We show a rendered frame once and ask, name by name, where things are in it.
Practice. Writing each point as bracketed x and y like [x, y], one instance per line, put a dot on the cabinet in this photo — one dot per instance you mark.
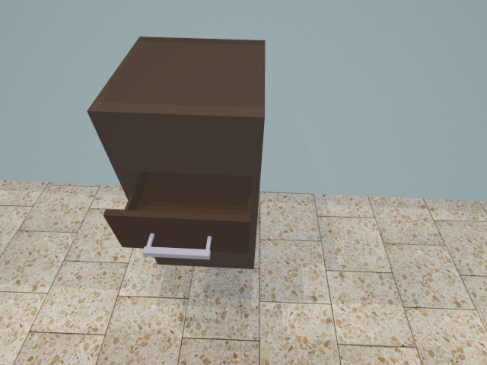
[187, 105]

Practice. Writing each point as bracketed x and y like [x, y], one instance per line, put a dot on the drawer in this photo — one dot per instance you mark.
[183, 209]

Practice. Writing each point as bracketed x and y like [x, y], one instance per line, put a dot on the handle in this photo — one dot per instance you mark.
[177, 252]

